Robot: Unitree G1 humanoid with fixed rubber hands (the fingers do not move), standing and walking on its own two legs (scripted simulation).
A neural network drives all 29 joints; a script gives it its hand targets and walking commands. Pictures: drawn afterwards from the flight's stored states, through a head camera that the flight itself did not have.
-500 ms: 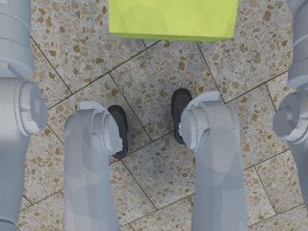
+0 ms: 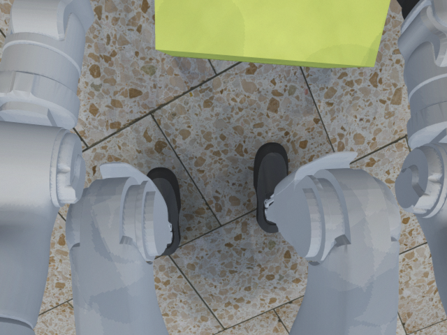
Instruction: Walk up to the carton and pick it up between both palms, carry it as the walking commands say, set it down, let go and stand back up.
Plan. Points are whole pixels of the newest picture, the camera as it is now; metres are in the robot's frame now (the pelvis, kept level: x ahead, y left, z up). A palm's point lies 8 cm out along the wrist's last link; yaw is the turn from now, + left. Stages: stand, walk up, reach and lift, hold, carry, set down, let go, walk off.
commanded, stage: reach and lift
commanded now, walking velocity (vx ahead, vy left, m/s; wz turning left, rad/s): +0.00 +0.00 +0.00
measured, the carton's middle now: out of the picture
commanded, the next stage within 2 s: none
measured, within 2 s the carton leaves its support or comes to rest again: leaves its support in 1.84 s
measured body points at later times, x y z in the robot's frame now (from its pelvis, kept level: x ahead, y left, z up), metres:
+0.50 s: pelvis +0.00 +0.00 +0.00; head +0.38 -0.01 +0.22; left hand +0.57 +0.14 -0.21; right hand +0.52 -0.29 -0.20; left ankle +0.10 +0.12 -0.32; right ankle +0.13 -0.12 -0.32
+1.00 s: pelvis +0.00 -0.01 +0.00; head +0.38 -0.02 +0.22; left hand +0.57 +0.10 -0.21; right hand +0.52 -0.28 -0.19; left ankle +0.10 +0.12 -0.32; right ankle +0.13 -0.12 -0.32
